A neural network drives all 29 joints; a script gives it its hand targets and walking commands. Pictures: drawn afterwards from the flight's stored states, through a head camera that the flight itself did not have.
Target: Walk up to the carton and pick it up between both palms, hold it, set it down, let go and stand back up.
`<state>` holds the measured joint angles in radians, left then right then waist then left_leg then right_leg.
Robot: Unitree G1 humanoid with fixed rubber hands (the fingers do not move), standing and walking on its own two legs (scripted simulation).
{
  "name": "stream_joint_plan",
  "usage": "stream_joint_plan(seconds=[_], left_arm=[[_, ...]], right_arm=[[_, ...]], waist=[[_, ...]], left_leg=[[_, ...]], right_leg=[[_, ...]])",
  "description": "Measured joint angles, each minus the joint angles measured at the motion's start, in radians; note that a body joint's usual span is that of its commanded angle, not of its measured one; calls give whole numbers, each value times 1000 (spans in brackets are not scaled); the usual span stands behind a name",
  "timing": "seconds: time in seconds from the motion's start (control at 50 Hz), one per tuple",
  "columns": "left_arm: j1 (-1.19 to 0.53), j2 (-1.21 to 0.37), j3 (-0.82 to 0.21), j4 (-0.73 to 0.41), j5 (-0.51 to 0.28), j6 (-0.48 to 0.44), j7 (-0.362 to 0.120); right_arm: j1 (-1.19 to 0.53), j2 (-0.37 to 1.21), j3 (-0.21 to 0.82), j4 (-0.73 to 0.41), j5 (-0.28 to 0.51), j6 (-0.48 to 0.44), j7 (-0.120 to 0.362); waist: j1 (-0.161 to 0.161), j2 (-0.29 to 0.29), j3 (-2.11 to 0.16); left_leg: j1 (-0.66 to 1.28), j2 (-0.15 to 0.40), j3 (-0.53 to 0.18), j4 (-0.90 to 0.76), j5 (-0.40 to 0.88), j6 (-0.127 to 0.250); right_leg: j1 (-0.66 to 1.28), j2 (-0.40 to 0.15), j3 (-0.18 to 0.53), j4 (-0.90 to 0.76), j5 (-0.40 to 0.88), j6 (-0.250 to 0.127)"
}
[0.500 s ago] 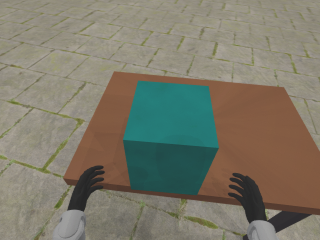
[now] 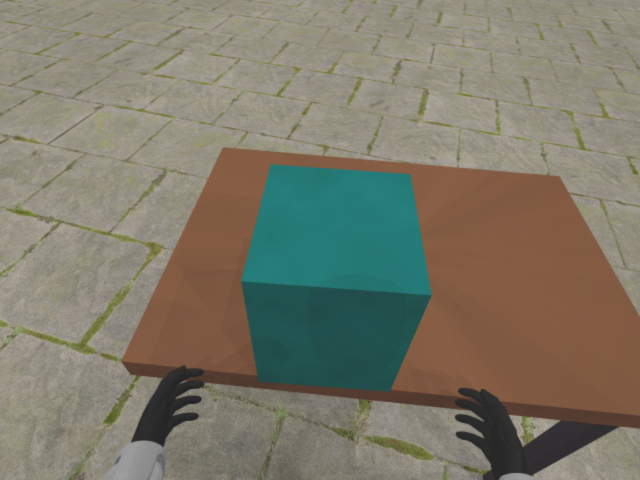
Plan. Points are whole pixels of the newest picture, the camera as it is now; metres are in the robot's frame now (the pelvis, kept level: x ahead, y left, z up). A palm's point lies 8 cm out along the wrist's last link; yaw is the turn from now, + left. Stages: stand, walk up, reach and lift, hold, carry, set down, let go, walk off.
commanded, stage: set down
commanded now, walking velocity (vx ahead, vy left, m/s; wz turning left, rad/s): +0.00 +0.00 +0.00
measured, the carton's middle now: (331, 281) +0.39 +0.01 +0.03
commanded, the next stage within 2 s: let go in 0.52 s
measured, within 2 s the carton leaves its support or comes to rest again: neither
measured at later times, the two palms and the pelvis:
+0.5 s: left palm (142, 467) +0.15 +0.23 -0.07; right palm out of the picture +0.15 -0.22 -0.08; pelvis +0.00 +0.00 +0.00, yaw +0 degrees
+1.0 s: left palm (150, 469) +0.15 +0.22 -0.08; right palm out of the picture +0.14 -0.23 -0.08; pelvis -0.01 -0.01 +0.00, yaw +0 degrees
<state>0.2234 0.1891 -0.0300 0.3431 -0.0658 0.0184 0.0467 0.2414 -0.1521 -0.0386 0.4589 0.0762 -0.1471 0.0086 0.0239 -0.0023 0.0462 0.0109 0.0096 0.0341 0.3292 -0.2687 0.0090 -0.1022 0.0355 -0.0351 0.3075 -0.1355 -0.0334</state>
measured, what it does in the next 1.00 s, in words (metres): stands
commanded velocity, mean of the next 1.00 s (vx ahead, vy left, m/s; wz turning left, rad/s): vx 0.00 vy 0.00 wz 0.00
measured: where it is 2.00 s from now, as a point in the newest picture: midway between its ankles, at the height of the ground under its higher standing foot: outside the picture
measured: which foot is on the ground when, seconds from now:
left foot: down 0.00-1.00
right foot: down 0.00-1.00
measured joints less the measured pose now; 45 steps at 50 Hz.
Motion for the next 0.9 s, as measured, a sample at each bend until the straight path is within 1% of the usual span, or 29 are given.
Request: stream_joint_plan(seconds=[0.3,0.54,0.66,0.76,0.9], left_arm=[[3,7,13,65,35,56,-8],[-6,13,25,124,59,105,-27],[-29,25,25,143,61,119,-26],[-43,27,27,145,62,116,-28],[-47,22,30,149,64,128,-28]], right_arm=[[-10,-13,4,110,-39,-19,15],[-29,-24,3,199,-72,-20,20],[-58,-29,-10,251,-91,-42,23],[-67,-33,-5,263,-86,-56,23],[-61,-32,-3,252,-90,-46,23]], waist=[[4,1,22],[0,7,39],[-4,8,44],[-9,7,45],[-11,2,43]], left_leg=[[-6,1,9,14,-8,2],[-16,3,5,41,-20,2],[-40,5,5,73,-33,0],[-37,7,5,72,-31,-3],[-32,8,4,65,-25,-6]], right_leg=[[-7,2,9,10,-2,2],[-13,2,4,30,-12,2],[-37,3,3,61,-24,0],[-35,5,3,61,-23,-3],[-32,6,2,62,-21,-7]])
